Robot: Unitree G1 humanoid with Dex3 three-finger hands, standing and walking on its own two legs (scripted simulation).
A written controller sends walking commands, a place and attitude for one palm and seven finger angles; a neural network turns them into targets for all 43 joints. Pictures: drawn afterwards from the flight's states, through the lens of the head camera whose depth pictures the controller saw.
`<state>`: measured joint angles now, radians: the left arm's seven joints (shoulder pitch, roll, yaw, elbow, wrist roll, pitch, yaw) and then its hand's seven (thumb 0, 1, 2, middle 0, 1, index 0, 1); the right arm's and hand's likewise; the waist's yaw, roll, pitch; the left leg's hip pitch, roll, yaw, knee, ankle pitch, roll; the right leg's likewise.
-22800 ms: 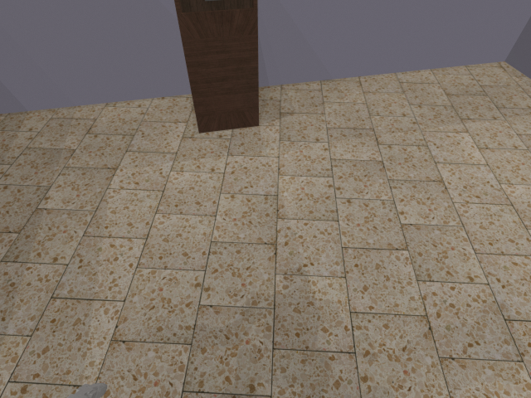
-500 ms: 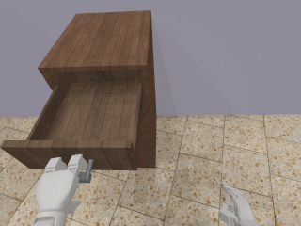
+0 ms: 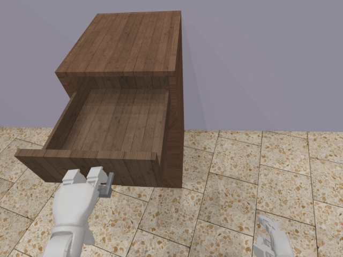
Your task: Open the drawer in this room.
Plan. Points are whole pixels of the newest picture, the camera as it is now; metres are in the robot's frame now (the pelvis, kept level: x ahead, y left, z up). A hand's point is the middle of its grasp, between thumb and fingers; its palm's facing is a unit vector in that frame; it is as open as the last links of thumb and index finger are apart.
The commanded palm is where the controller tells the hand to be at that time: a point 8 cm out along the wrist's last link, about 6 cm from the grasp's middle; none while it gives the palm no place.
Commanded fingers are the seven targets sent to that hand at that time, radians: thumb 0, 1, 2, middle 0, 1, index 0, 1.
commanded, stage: lift the hand off the handle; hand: left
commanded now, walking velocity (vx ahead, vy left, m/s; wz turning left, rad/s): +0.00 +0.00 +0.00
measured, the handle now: (89, 183) +0.26 +0.24 +0.02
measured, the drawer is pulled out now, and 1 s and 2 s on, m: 0.30 0.30 0.30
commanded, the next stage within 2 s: draw the hand back to the body in 1.28 s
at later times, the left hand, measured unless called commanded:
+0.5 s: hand (78, 194) +0.22 +0.24 +0.05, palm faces +0.05 -0.08 -1.00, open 13.3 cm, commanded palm +0.20 +0.24 +0.12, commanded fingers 0.00 -0.50 0.30 -0.30 -1.20 -0.30 -1.20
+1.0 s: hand (63, 169) +0.24 +0.24 +0.14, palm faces +0.11 -0.09 -0.99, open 13.8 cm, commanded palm +0.19 +0.23 +0.19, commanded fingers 0.00 -0.50 0.30 -0.30 -1.20 -0.30 -1.20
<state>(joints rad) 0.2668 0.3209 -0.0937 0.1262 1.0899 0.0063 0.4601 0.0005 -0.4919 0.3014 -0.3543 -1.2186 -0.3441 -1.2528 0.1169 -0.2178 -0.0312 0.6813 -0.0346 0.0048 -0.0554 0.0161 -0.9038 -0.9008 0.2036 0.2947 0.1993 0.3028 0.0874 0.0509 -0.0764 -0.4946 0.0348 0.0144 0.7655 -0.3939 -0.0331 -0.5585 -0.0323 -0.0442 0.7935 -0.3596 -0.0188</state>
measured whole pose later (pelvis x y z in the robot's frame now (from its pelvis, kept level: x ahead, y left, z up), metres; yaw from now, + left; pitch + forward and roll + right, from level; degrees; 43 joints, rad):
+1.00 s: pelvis +0.02 +0.01 +0.03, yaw +0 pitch -2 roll +0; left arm 0.28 0.42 -0.06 -0.31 0.94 0.13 0.10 0.00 -0.49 0.30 -0.33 -1.20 -0.33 -1.21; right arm 0.06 -0.23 0.02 0.66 -0.01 0.06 -0.01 0.02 -0.90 -0.90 0.20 0.29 0.20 0.30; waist 0.12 0.12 0.00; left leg -0.12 0.03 0.02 0.41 -0.26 -0.02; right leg -0.19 -0.03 -0.04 0.45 -0.23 0.00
